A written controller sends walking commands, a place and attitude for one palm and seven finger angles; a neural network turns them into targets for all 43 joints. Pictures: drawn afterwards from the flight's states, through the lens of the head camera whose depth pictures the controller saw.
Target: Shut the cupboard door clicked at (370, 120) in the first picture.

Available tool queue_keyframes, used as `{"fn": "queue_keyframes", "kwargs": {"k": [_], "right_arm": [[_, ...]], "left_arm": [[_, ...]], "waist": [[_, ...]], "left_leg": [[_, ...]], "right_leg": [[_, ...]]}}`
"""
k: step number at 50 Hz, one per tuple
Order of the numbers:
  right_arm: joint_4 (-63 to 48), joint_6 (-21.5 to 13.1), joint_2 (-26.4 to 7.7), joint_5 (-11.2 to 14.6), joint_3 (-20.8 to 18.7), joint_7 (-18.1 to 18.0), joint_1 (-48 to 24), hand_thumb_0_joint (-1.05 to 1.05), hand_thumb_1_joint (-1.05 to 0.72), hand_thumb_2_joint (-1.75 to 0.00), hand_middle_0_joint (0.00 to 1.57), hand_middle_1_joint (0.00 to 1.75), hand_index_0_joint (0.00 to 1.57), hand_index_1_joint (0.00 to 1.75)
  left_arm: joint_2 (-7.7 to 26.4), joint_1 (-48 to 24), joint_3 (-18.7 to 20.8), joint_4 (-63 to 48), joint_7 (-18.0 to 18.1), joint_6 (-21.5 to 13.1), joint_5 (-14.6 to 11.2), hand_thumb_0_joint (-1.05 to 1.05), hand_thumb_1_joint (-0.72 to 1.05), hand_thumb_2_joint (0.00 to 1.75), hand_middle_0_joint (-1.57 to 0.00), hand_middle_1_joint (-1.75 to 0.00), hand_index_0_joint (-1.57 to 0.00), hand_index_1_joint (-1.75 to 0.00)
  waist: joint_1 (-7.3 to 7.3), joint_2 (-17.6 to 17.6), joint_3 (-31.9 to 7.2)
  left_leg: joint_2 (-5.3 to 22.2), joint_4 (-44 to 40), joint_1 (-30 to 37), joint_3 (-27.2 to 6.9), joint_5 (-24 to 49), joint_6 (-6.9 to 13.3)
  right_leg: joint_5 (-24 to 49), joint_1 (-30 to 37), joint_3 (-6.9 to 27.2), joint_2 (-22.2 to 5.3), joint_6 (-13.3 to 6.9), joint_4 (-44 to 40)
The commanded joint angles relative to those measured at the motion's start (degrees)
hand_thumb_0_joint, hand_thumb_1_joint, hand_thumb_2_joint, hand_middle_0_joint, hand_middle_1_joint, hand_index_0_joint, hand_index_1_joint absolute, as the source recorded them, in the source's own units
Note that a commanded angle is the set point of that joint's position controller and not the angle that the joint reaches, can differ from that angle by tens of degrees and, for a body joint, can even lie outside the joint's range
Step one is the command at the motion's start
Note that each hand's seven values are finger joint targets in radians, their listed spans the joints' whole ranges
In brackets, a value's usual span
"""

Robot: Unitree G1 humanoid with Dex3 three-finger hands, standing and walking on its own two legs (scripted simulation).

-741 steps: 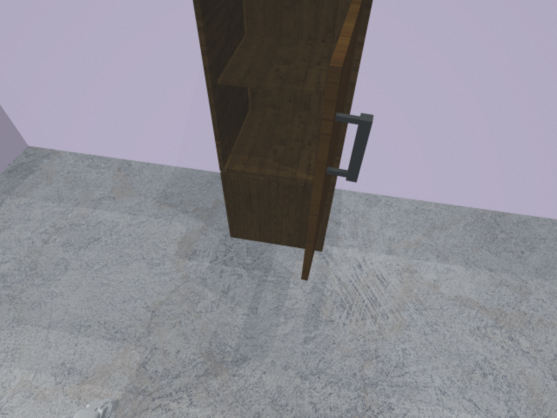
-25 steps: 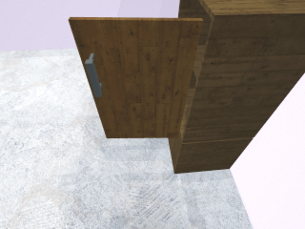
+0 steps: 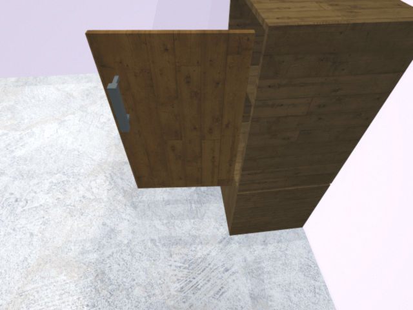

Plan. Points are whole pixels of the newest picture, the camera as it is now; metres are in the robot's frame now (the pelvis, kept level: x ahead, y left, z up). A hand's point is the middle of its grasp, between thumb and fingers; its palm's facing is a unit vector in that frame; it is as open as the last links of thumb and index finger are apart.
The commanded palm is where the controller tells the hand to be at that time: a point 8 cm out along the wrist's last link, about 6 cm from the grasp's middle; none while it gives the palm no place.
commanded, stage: look again from close up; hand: left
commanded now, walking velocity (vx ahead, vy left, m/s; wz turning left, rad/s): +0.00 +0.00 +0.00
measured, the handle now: (121, 104) +0.57 +0.25 +0.08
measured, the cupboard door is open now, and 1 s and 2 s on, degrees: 85 85 85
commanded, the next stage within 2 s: shuffle to correct the standing spot in 0.62 s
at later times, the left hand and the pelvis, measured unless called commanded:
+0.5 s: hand out of the picture +0.04 +0.21 -0.18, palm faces +0.03 -0.98 -0.22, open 7.3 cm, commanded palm none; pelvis +0.00 +0.03 -0.01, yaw +1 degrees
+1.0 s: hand out of the picture -0.03 +0.21 -0.18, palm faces +0.06 -0.98 -0.19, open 7.3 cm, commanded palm none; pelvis +0.01 +0.04 -0.01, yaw +2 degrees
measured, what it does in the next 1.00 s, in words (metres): stands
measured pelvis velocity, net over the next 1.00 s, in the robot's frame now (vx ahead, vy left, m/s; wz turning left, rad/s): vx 0.01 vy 0.04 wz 0.04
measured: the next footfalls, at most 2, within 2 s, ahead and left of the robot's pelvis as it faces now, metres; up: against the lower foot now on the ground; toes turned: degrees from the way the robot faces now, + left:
right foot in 1.56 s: +0.27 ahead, -0.12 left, +0.00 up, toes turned -5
left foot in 1.92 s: +0.16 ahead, +0.14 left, +0.00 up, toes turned +5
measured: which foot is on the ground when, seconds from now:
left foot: down 0.00-1.00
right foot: down 0.00-1.00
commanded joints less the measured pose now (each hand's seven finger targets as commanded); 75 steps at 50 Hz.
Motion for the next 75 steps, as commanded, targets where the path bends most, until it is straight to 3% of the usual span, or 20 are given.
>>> {"fn": "queue_keyframes", "kwargs": {"k": [1,3,4,7,10,19,35,41,45,49,52,54,57,58,60,61,65,68,73,75], "right_arm": [[-1.28,-0.69,-3.62,0.00,-0.63,-0.10,3.51,0.00,-0.90,-0.90,0.20,0.30,0.20,0.30],[-1.21,-0.77,-3.38,0.00,-0.64,-0.18,3.93,0.00,-0.90,-0.90,0.20,0.30,0.20,0.30],[-9.56,-1.22,-12.18,-1.07,-1.04,1.10,-0.45,0.00,-0.90,-0.90,0.20,0.30,0.20,0.30],[-8.78,-2.18,-7.33,-0.98,-1.50,-0.10,1.58,0.00,-0.90,-0.90,0.20,0.30,0.20,0.30],[-9.33,-0.99,-6.44,-1.05,-1.46,0.39,3.09,0.00,-0.90,-0.90,0.20,0.30,0.20,0.30],[-10.38,-1.65,-9.67,-0.61,-1.01,0.70,-1.15,0.00,-0.90,-0.90,0.20,0.30,0.20,0.30],[-9.15,-1.24,-10.85,-0.26,-0.81,1.14,-4.71,0.00,-0.90,-0.90,0.20,0.30,0.20,0.30],[-8.39,-0.02,-12.87,-0.55,-1.79,1.25,-3.78,0.00,-0.90,-0.90,0.20,0.30,0.20,0.30],[-8.42,0.05,-13.37,-0.54,-2.40,1.06,-3.41,0.00,-0.90,-0.90,0.20,0.30,0.20,0.30],[-8.01,-0.35,-10.93,-0.42,-2.02,1.01,-2.27,0.00,-0.90,-0.90,0.20,0.30,0.20,0.30],[-8.49,-0.70,-7.13,-0.35,-1.22,1.34,-2.14,0.00,-0.90,-0.90,0.20,0.30,0.20,0.30],[-9.03,-0.70,-6.40,-0.50,-1.34,1.60,-3.28,0.00,-0.90,-0.90,0.20,0.30,0.20,0.30],[-7.55,-1.83,-5.27,-0.27,-0.99,1.58,1.10,0.00,-0.90,-0.90,0.20,0.30,0.20,0.30],[-5.78,-2.31,-6.02,-0.24,-1.05,1.39,5.04,0.00,-0.90,-0.90,0.20,0.30,0.20,0.30],[-2.62,-2.81,-12.87,-0.95,-2.86,0.17,15.06,0.00,-0.90,-0.90,0.20,0.30,0.20,0.30],[-1.75,-2.76,-12.59,-1.09,-2.51,-0.38,15.97,0.00,-0.90,-0.90,0.20,0.30,0.20,0.30],[-4.09,-4.01,-9.75,-0.93,-1.33,-0.83,9.08,0.00,-0.90,-0.90,0.20,0.30,0.20,0.30],[-4.51,-4.28,-9.13,-0.82,-1.67,-0.84,7.10,0.00,-0.90,-0.90,0.20,0.30,0.20,0.30],[-4.19,-3.30,-9.72,-1.41,-2.50,-0.62,5.74,0.00,-0.90,-0.90,0.20,0.30,0.20,0.30],[-4.06,-2.83,-9.89,-1.04,-2.35,-0.46,4.62,0.00,-0.90,-0.90,0.20,0.30,0.20,0.30]], "left_arm": [[5.23,3.72,1.28,-1.58,0.74,-0.78,-0.12,0.00,0.90,0.90,-0.20,-0.30,-0.20,-0.30],[4.94,3.98,1.27,-1.30,0.76,-0.81,-0.11,0.00,0.90,0.90,-0.20,-0.30,-0.20,-0.30],[17.00,1.06,0.84,-7.28,0.42,-2.06,1.06,0.00,0.90,0.90,-0.20,-0.30,-0.20,-0.30],[9.75,2.67,1.54,-6.88,0.81,-2.32,0.60,0.00,0.90,0.90,-0.20,-0.30,-0.20,-0.30],[9.62,1.80,1.82,-7.97,0.79,-1.66,0.58,0.00,0.90,0.90,-0.20,-0.30,-0.20,-0.30],[10.35,3.07,1.38,-9.52,0.59,-1.45,0.48,0.00,0.90,0.90,-0.20,-0.30,-0.20,-0.30],[9.76,3.11,0.80,-8.27,0.54,-0.85,0.63,0.00,0.90,0.90,-0.20,-0.30,-0.20,-0.30],[8.20,5.13,1.11,-7.29,-0.13,0.01,1.56,0.00,0.90,0.90,-0.20,-0.30,-0.20,-0.30],[6.85,7.01,1.43,-6.89,-0.83,-0.02,1.64,0.00,0.90,0.90,-0.20,-0.30,-0.20,-0.30],[7.05,9.43,1.89,-6.12,-0.80,-0.85,1.28,0.00,0.90,0.90,-0.20,-0.30,-0.20,-0.30],[9.77,11.68,2.79,-5.00,-0.18,-1.32,0.90,0.00,0.90,0.90,-0.20,-0.30,-0.20,-0.30],[10.84,12.79,3.41,-4.77,0.26,-1.50,0.62,0.00,0.90,0.90,-0.20,-0.30,-0.20,-0.30],[9.46,9.45,3.34,-5.21,0.06,-1.83,0.80,0.00,0.90,0.90,-0.20,-0.30,-0.20,-0.30],[7.95,7.65,2.98,-5.43,-0.24,-1.63,0.67,0.00,0.90,0.90,-0.20,-0.30,-0.20,-0.30],[4.24,4.53,1.88,-7.97,-0.56,-1.83,0.91,0.00,0.90,0.90,-0.20,-0.30,-0.20,-0.30],[5.75,1.10,2.17,-9.00,-0.39,-1.40,1.53,0.00,0.90,0.90,-0.20,-0.30,-0.20,-0.30],[4.06,0.55,2.70,-8.42,-1.76,-1.45,0.96,0.00,0.90,0.90,-0.20,-0.30,-0.20,-0.30],[2.60,-0.77,2.60,-9.00,-2.28,-0.86,0.82,0.00,0.90,0.90,-0.20,-0.30,-0.20,-0.30],[3.79,-4.37,3.24,-10.56,-2.54,-0.74,0.62,0.00,0.90,0.90,-0.20,-0.30,-0.20,-0.30],[5.10,1.32,3.65,-9.11,-2.24,-1.41,0.72,0.00,0.90,0.90,-0.20,-0.30,-0.20,-0.30]], "waist": [[0.47,-0.71,4.21],[0.40,-0.61,4.38],[-1.28,1.32,8.59],[-0.42,2.33,-5.59],[-1.10,-8.15,-0.91],[1.08,3.42,2.24],[0.66,0.10,0.23],[0.82,3.97,4.12],[1.31,3.53,5.47],[1.76,-0.16,4.50],[2.05,-10.86,5.69],[2.11,-12.21,5.65],[-1.20,-5.70,3.95],[-2.55,-1.19,3.18],[-5.51,16.05,2.45],[-5.67,13.52,5.55],[-1.75,2.55,5.05],[-1.00,5.53,3.20],[-1.00,8.13,4.10],[2.26,4.43,0.80]], "left_leg": [[3.64,-4.24,-0.50,-5.80,-4.78,0.74],[3.76,-4.27,-0.40,-5.86,-4.67,0.81],[1.02,-2.29,-5.89,-7.07,0.23,0.40],[2.11,4.41,-3.28,-7.25,-1.72,1.29],[0.82,7.72,-5.58,-5.52,-5.19,1.57],[3.94,0.78,-6.52,-7.73,2.30,2.50],[4.24,-3.73,-2.81,-7.65,-1.58,2.23],[6.62,-11.30,-8.37,-13.16,-28.17,4.15],[7.95,-11.01,-10.68,-15.90,-30.36,5.99],[4.63,-4.94,-11.26,-12.62,-25.21,5.30],[-2.00,9.79,-16.17,-3.55,-16.08,2.97],[-1.45,17.18,-16.76,-1.70,-13.67,2.65],[-0.94,8.31,-6.38,-1.23,-9.96,2.70],[0.31,3.67,0.10,-3.98,-6.19,3.17],[16.77,-6.83,14.13,-25.92,5.67,10.24],[19.19,-7.27,12.55,-26.89,11.89,11.71],[17.04,-6.27,7.74,-16.77,25.54,12.76],[12.80,-7.42,6.23,-9.88,22.70,10.62],[12.63,-5.60,3.49,-7.40,18.75,9.34],[10.23,2.71,1.24,-5.06,20.96,7.18]], "right_leg": [[-6.06,-6.49,7.87,-6.32,0.03,-7.53],[-5.54,-6.80,7.71,-6.22,0.04,-7.30],[-2.33,-4.77,5.05,-4.83,-0.85,-3.73],[-3.68,-2.31,8.47,-8.20,-2.27,-2.29],[-13.46,-8.14,10.02,-9.55,-2.33,-6.21],[2.35,-3.98,5.59,-5.81,-0.72,-0.16],[2.36,-2.45,5.11,-6.24,1.16,-1.97],[-11.84,-4.50,-0.27,-3.28,1.81,3.04],[-10.74,-4.21,-1.71,-2.56,1.50,5.51],[-13.50,-1.93,2.48,-5.02,0.05,0.31],[-21.33,0.23,14.33,-12.55,-4.33,-8.06],[-24.21,-0.84,19.24,-16.72,-7.18,-11.71],[-9.68,-5.10,10.45,-13.10,-5.89,-3.02],[-7.14,-8.83,5.02,-8.41,-3.55,3.65],[-17.71,-26.34,-3.55,-0.30,1.17,26.77],[-20.00,-29.55,0.54,-2.33,0.63,34.71],[-11.22,-27.39,2.22,-6.46,1.54,36.02],[-5.05,-22.95,-0.16,-5.74,2.11,27.89],[-1.84,-14.96,-3.00,-3.98,0.87,13.75],[4.54,-3.31,-3.76,-2.32,0.67,6.18]]}}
